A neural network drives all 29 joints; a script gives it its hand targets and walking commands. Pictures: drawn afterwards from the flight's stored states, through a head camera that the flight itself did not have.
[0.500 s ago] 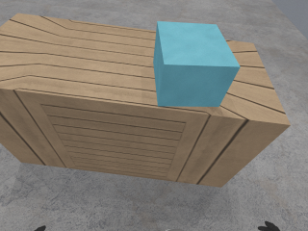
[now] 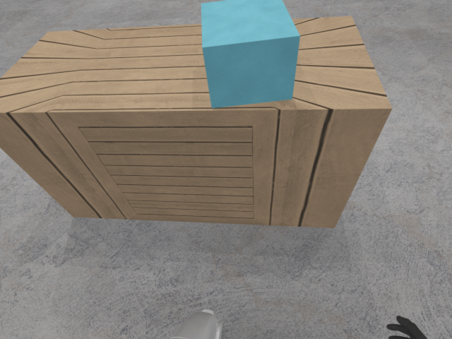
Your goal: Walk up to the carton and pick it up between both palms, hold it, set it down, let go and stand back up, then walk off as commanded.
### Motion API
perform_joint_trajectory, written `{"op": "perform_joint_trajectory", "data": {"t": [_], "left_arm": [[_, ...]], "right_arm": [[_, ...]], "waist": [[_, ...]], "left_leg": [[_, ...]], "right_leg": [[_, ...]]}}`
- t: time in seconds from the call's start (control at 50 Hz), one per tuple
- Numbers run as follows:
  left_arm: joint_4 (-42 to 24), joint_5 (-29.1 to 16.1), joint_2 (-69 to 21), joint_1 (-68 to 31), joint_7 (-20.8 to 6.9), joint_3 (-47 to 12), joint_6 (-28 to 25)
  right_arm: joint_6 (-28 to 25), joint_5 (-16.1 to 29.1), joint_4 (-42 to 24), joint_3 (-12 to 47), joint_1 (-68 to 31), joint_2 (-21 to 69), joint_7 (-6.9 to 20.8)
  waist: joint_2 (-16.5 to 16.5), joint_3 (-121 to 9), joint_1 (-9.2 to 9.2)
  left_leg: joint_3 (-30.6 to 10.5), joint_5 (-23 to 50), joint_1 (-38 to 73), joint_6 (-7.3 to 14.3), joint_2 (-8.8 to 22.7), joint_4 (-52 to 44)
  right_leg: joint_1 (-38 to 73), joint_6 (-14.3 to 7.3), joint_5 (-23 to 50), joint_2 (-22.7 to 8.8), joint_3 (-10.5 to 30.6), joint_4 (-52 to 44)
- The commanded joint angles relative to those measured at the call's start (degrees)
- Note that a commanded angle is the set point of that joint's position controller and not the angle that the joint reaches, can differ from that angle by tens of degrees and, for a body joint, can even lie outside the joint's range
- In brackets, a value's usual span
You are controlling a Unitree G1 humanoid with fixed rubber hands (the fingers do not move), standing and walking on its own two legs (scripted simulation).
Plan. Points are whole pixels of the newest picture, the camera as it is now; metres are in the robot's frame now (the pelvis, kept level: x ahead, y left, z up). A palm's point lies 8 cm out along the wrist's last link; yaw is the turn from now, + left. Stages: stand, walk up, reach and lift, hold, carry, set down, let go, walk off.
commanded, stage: walk off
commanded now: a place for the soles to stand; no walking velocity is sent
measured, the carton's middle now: (245, 50) +0.90 -0.03 +0.04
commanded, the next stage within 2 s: none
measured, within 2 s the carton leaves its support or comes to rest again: neither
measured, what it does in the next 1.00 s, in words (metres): walks backwards: left foot, then right foot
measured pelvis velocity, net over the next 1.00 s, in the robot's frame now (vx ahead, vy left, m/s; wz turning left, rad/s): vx -0.19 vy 0.03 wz -0.03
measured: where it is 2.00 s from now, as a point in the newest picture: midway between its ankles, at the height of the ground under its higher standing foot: outside the picture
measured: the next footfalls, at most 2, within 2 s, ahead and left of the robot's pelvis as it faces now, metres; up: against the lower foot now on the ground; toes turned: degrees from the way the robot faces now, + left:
left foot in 0.34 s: -0.09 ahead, +0.13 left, +0.00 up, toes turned -8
right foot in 0.74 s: -0.22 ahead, -0.09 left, +0.00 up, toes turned +7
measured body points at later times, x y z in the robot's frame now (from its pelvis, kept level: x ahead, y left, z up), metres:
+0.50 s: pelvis -0.16 +0.04 +0.00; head -0.14 +0.05 +0.45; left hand -0.05 +0.37 -0.10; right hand -0.09 -0.29 -0.09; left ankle -0.13 +0.13 -0.73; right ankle -0.08 -0.08 -0.67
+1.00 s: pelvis -0.19 +0.03 +0.00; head -0.16 +0.01 +0.45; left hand -0.12 +0.36 -0.09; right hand -0.09 -0.29 -0.11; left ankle -0.11 +0.16 -0.69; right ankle -0.26 -0.10 -0.73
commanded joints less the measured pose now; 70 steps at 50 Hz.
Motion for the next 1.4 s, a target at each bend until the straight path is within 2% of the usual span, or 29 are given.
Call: {"op": "perform_joint_trajectory", "data": {"t": [0.0, 0.08, 0.16, 0.18, 0.22, 0.26, 0.3, 0.32, 0.34, 0.38, 0.42, 0.6, 0.64, 0.66, 0.7, 0.74, 0.76, 0.84, 0.9, 0.98, 1.02, 1.04, 1.08, 1.18, 1.2, 1.22, 1.26, 1.36, 1.38], "left_arm": [[-7.4, 2.6, 14.0, -3.0, 1.1, 5.3, -1.0], [-6.9, 1.8, 13.5, 2.6, 1.4, 5.2, -0.4], [-5.9, 2.3, 13.2, -2.0, 0.7, 5.0, -0.8], [-7.5, 2.6, 15.2, -4.5, 0.5, 4.7, -0.4], [-7.2, 2.8, 15.3, -5.6, 0.2, 5.0, 0.1], [-6.3, 2.2, 14.4, -9.3, -0.7, 5.2, 0.6], [-5.3, 1.6, 12.0, -6.2, 0.1, 4.4, 0.6], [-5.2, 1.6, 11.1, -5.6, 0.0, 4.7, 0.9], [-4.7, 1.8, 14.7, -7.0, 1.3, 5.3, 0.4], [-3.3, 1.4, 14.5, -2.5, 1.0, 4.9, 0.4], [-2.4, 1.3, 13.6, -2.4, 0.4, 5.3, 0.7], [-1.8, 1.4, 11.4, 0.5, -0.9, 4.2, -2.3], [0.4, 1.5, 9.2, 5.2, -1.1, 4.0, -3.1], [1.2, 1.6, 11.3, 9.4, -0.8, 4.4, -3.2], [1.3, 2.7, 15.7, 8.7, 0.1, 5.7, -4.3], [-2.5, 2.9, 18.6, 1.5, 0.4, 5.1, -5.3], [-3.1, 2.8, 18.7, 1.9, 0.0, 4.6, -5.2], [-2.6, 1.4, 17.5, 6.5, 0.6, 4.3, -5.8], [-2.2, 2.0, 15.8, 5.5, 0.3, 4.0, -5.1], [-3.2, 2.1, 14.8, -0.7, -0.5, 3.6, -3.6], [-3.3, 1.4, 10.6, -2.1, -0.6, 2.5, -4.3], [-3.8, 1.5, 8.8, -1.5, -0.2, 2.5, -4.2], [-1.9, 1.4, 11.1, 2.3, 0.5, 2.5, -3.6], [-1.5, 1.3, 11.3, 3.3, -0.9, 3.8, -4.3], [-1.6, 1.5, 11.0, 3.1, -1.1, 3.8, -3.3], [-1.6, 1.5, 11.4, 3.7, -1.0, 3.3, -3.6], [-0.6, 1.1, 10.6, 1.1, -0.6, 2.8, -3.1], [2.0, 0.6, 9.1, 5.0, -0.4, 3.3, -3.6], [1.9, 0.9, 9.3, 5.7, -0.1, 3.3, -3.9]], "right_arm": [[-0.9, -1.8, -2.7, -2.2, 3.2, -10.1, -0.4], [-1.7, -0.9, -4.2, -2.0, 1.9, -9.4, -1.4], [-2.4, -1.0, -1.4, -2.3, 7.3, -8.9, -0.9], [-2.7, -0.9, -1.2, -2.7, 7.2, -10.9, -1.2], [-2.8, -1.0, 1.1, -2.7, 10.7, -10.3, -0.3], [-3.3, -1.6, 4.0, -3.5, 16.8, -11.0, 0.1], [-3.4, -2.8, 3.7, -3.9, 14.9, -14.1, 0.1], [-4.0, -3.0, 1.7, -3.8, 10.6, -17.9, -0.5], [-3.8, -2.4, -0.6, -3.3, 3.9, -17.9, -0.6], [-4.3, -2.9, -1.7, -2.8, -1.3, -15.6, -0.3], [-4.9, -2.9, -2.7, -2.1, -3.0, -12.8, -0.2], [-5.1, -3.8, -3.4, -3.6, 5.8, -13.1, 1.4], [-4.3, -3.1, -2.3, -3.6, 3.0, -13.7, 2.1], [-3.7, -3.1, -2.5, -3.7, 3.0, -13.6, 2.0], [-4.1, -2.8, -2.7, -2.8, 4.2, -8.3, 2.2], [-5.0, -2.9, -2.9, -3.3, 5.7, -10.6, 1.7], [-5.3, -3.5, -2.5, -3.9, 4.7, -12.1, 1.7], [-5.5, -2.6, -4.8, -3.3, -1.3, -11.4, 1.9], [-5.8, -2.8, -3.6, -3.0, 0.4, -10.3, 2.0], [-6.7, -2.7, -0.8, -3.6, 9.6, -9.6, 1.2], [-7.8, -3.0, 2.2, -4.9, 16.0, -12.8, 0.5], [-8.3, -3.0, 2.0, -4.7, 14.8, -14.1, 0.0], [-8.5, -2.3, 0.8, -4.2, 11.8, -16.7, 0.0], [-8.7, -2.9, -0.3, -2.8, 7.4, -12.7, 0.6], [-8.6, -2.8, -0.7, -2.4, 7.5, -12.0, 0.5], [-8.4, -2.5, -0.9, -2.9, 6.8, -13.7, 0.8], [-8.0, -1.9, -0.7, -1.3, 2.3, -12.2, 0.6], [-6.1, -2.5, -1.8, -0.5, -4.8, -11.8, 1.6], [-5.5, -2.4, -1.9, -0.5, -4.7, -11.2, 1.8]], "waist": [[-11.7, -10.1, 1.07], [-12.4, -12.2, 4.17], [-11.4, -10.2, 0.46], [-16.0, -8.3, 0.58], [-18.3, -7.6, -1.13], [-11.1, -7.7, -4.77], [0.6, -5.9, -4.48], [7.0, -2.4, -3.57], [1.3, 3.7, -2.77], [1.4, 3.5, 0.4], [2.7, 2.9, 0.41], [7.6, -10.0, -3.27], [10.2, -9.3, 0.34], [1.0, -8.5, 3.13], [-12.4, -1.4, 2.48], [-5.4, 0.4, -0.97], [-7.4, -0.1, -0.1], [-6.7, 3.0, 2.12], [-14.0, -1.8, 2.16], [-12.4, -4.8, -3.62], [1.4, -11.0, -7.62], [4.7, -10.5, -6.28], [2.4, -11.2, -3.25], [6.8, -5.5, -1.24], [1.4, -4.3, -1.25], [7.3, -5.1, -1.73], [2.8, 0.1, -0.37], [9.4, -2.7, 3.08], [4.9, -0.9, 3.39]], "left_leg": [[-4.9, -3.8, -5.0, -4.2, -1.1, 1.0], [-2.2, -7.8, -4.1, -4.1, 1.1, -5.4], [-0.9, -11.4, 4.9, -3.5, 3.3, -13.6], [1.4, -12.7, 8.9, -3.0, 4.2, -17.8], [2.4, -12.8, 15.8, -1.4, 4.2, -29.3], [3.4, -0.7, 26.7, 0.4, 4.3, -37.3], [-12.4, -10.7, 26.0, 3.7, 10.5, -45.4], [-31.3, -16.6, 17.5, 5.3, 23.3, -52.3], [-35.7, -21.5, 5.2, 6.9, 28.0, -57.4], [-28.9, -17.4, 3.4, 1.0, 22.8, -57.7], [-18.6, -5.3, 7.1, 3.1, 18.9, -51.0], [-14.6, -13.0, 25.0, 8.4, 17.9, -46.9], [-7.1, -15.5, 16.5, 6.2, 13.5, -42.3], [-4.9, -17.1, 11.0, 3.5, 11.1, -35.0], [0.8, -7.2, -4.5, -1.6, 3.1, -15.6], [0.4, -4.6, -5.9, -2.0, 5.2, -11.1], [2.2, -5.7, -5.8, -1.6, 6.1, -9.3], [2.8, 1.2, -4.9, -1.7, 8.2, -12.0], [5.3, 0.3, 0.6, -1.9, 5.7, -17.0], [5.7, 9.9, 24.2, 1.1, 5.1, -35.5], [-5.5, 11.1, 34.5, 1.4, 11.5, -42.8], [-20.8, 10.4, 34.7, 3.0, 19.9, -44.9], [-33.3, 14.4, 30.8, 7.4, 29.9, -47.7], [-13.8, 13.2, 21.4, 8.9, 19.5, -44.6], [-15.1, 6.3, 21.0, 6.6, 19.4, -47.0], [-14.7, 2.5, 20.1, 8.2, 21.1, -47.5], [-13.2, -1.3, 8.6, 8.3, 20.6, -50.5], [-7.3, -11.1, 3.2, 4.5, 16.1, -45.3], [-5.9, -8.5, 3.7, 4.1, 15.6, -42.9]], "right_leg": [[14.1, -6.1, 13.8, -10.9, 19.1, -13.4], [22.1, -5.9, 28.1, -13.1, 21.5, -11.1], [10.7, -9.4, 13.6, -12.7, 21.8, -15.0], [5.1, -9.9, 10.2, -13.3, 19.2, -15.8], [-0.4, -8.3, -1.1, -11.8, 18.2, -17.2], [-9.8, -4.2, -15.0, -10.9, 15.8, -18.8], [-19.4, -0.4, -22.6, 0.1, 10.3, -0.1], [-22.1, 1.8, -13.7, 8.9, 4.7, 15.8], [-16.8, 2.0, -14.3, 7.7, 5.5, 23.9], [-10.3, 1.2, -8.5, 5.5, 9.2, 23.9], [-11.8, 2.2, -5.5, 5.0, 5.9, 26.8], [-4.4, 3.1, -11.2, 0.6, -3.8, -3.7], [9.1, 2.0, -3.6, 0.3, -7.4, -16.2], [15.1, 1.4, -6.5, 0.6, -3.3, -18.7], [15.0, -3.5, -11.2, -13.9, 24.6, -24.8], [10.0, -8.1, -0.2, -21.6, 27.6, -23.5], [10.2, -11.8, 0.2, -20.8, 27.1, -22.0], [11.1, -7.2, 22.6, -15.0, 17.7, -16.9], [13.0, -6.4, 27.1, -11.4, 15.1, -14.4], [-0.4, -6.3, 25.0, -7.5, 7.0, -5.0], [-6.3, -2.8, 15.4, -3.0, 4.9, 13.9], [-11.7, -0.9, -2.2, 2.8, 5.3, 19.5], [-13.2, 0.0, -16.2, 2.7, 3.6, 24.7], [-10.4, 0.6, -11.4, -1.1, 1.2, 20.5], [-9.7, 1.2, -9.5, 0.9, 2.0, 17.6], [-8.9, 1.7, -9.6, 0.2, 0.2, 14.0], [-2.8, 2.8, -6.3, -0.1, 0.4, 12.3], [9.2, 3.1, 8.6, -2.9, -5.8, -4.1], [8.8, 3.1, 8.8, -2.4, -5.5, -5.6]]}}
